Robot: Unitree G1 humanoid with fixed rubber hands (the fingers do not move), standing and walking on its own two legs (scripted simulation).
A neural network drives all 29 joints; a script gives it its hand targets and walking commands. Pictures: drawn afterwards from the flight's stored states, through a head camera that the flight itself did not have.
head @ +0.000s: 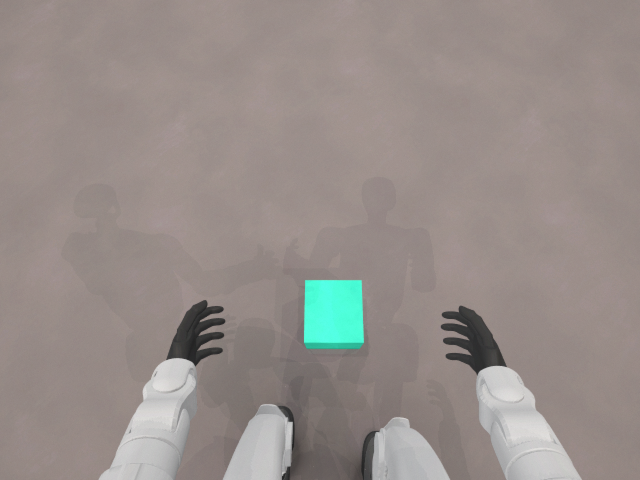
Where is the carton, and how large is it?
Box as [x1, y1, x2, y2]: [304, 280, 363, 348]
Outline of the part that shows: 305,280 304,343 306,347 359,348 363,342 361,280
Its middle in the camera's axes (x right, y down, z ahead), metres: +0.04 +0.21 +1.06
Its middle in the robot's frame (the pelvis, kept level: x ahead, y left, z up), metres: +0.43 +0.00 -0.64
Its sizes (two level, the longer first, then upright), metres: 0.162 0.150 0.142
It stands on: the floor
